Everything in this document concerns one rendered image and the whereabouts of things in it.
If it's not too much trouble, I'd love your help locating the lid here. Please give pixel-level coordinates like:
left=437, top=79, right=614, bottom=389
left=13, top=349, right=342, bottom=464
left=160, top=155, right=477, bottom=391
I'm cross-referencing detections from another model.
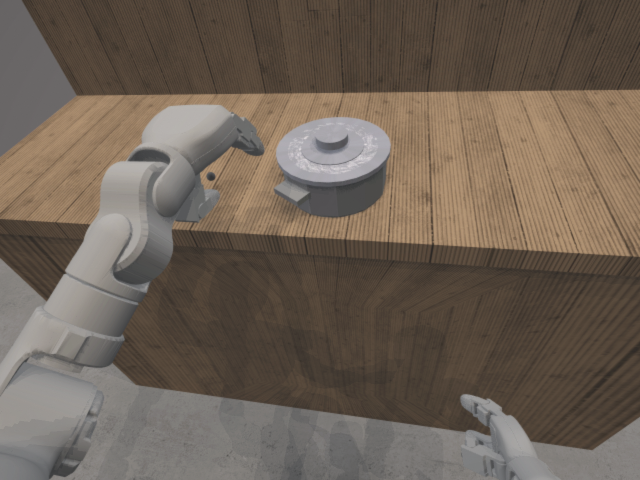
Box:
left=276, top=117, right=391, bottom=187

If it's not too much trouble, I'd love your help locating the table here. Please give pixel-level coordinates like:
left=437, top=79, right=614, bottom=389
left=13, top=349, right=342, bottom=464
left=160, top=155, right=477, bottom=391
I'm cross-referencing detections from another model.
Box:
left=0, top=0, right=640, bottom=450

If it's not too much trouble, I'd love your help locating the robot left hand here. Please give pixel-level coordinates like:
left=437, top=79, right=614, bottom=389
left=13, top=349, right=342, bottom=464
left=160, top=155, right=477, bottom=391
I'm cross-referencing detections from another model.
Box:
left=142, top=105, right=265, bottom=223

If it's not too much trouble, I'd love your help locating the left robot forearm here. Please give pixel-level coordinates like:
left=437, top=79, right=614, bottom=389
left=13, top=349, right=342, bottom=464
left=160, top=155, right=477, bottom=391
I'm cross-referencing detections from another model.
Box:
left=0, top=142, right=196, bottom=396

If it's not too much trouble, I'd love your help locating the right robot forearm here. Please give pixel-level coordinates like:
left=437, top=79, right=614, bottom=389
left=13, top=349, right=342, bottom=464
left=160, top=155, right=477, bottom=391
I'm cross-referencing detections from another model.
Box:
left=506, top=456, right=561, bottom=480

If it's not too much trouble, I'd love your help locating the pot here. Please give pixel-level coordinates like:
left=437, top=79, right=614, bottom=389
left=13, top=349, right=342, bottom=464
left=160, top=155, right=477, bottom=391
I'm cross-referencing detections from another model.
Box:
left=274, top=164, right=386, bottom=218

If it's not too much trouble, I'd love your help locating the robot right hand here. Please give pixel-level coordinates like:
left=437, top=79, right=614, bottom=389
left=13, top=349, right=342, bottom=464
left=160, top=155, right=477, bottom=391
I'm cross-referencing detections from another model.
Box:
left=460, top=394, right=538, bottom=480

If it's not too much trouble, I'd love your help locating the knob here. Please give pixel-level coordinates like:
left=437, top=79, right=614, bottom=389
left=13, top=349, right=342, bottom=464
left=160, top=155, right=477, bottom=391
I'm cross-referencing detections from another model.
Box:
left=315, top=125, right=348, bottom=150

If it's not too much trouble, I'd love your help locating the robot left upper arm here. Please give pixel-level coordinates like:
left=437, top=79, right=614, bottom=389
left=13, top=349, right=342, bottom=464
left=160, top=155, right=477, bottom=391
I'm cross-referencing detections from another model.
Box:
left=0, top=362, right=104, bottom=480

